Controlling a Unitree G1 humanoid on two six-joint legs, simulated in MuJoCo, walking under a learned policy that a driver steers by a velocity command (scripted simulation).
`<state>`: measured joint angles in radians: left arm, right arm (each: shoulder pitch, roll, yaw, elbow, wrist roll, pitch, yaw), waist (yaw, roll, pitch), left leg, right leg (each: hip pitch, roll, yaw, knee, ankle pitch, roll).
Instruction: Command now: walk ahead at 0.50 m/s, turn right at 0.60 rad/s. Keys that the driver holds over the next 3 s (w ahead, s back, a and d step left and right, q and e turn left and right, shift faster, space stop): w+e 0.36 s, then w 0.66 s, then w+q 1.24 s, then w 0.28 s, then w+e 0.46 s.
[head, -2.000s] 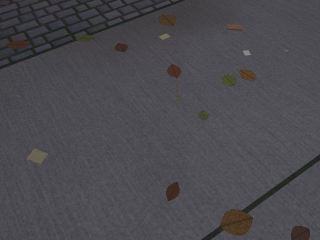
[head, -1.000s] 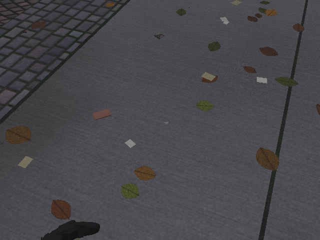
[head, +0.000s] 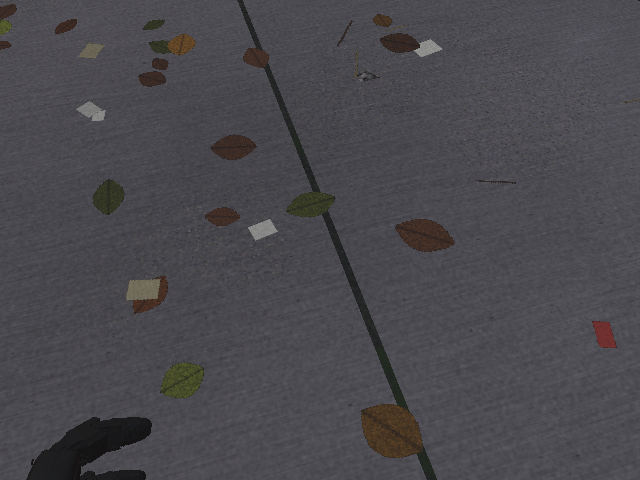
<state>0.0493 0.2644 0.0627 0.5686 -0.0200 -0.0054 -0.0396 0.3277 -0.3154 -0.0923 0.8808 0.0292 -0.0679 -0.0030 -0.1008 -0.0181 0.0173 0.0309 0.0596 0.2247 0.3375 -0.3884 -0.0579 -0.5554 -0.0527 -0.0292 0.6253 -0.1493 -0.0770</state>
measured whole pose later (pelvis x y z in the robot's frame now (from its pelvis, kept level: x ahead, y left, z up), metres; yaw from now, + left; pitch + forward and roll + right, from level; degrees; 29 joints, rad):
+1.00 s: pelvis +0.53 -0.10 +0.00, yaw -18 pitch +3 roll +2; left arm 0.02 0.25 0.04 0.62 -0.01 -0.08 -0.03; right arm 0.41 -0.30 -0.06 0.89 0.03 -0.05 0.01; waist -0.11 -0.02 0.01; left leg 0.03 -0.01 0.01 0.32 -0.39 -0.01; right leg -0.48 -0.03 0.00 0.48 -0.05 -0.06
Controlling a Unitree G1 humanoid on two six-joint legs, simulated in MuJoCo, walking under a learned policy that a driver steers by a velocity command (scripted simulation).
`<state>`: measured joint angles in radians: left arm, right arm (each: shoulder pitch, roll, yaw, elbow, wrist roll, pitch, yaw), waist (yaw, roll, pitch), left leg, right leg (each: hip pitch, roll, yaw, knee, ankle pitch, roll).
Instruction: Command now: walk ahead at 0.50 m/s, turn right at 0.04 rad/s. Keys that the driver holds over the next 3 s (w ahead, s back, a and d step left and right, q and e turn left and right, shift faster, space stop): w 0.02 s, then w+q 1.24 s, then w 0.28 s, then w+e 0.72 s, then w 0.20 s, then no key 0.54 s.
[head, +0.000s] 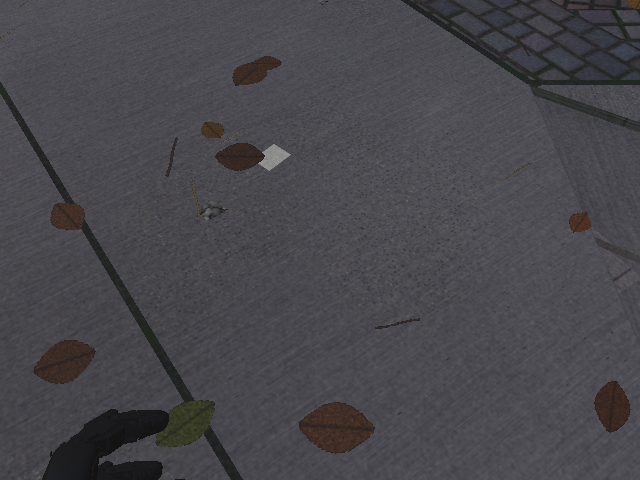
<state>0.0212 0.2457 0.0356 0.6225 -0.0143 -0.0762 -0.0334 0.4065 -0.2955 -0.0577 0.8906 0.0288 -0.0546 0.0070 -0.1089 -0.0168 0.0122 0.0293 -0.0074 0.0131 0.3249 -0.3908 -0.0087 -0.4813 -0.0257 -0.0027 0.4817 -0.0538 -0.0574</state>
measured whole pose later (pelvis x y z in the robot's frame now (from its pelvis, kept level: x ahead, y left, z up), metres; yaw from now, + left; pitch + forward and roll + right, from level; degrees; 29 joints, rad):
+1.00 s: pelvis +0.55 +0.08 +0.00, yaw +30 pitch +2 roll +1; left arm 0.02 0.28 0.04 0.69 0.00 -0.11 -0.02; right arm 0.37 -0.30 -0.08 0.73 0.03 -0.03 -0.01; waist -0.09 -0.03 0.01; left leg -0.09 -0.11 -0.21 0.47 -0.40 0.05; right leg -0.50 0.00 0.08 0.48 -0.02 0.03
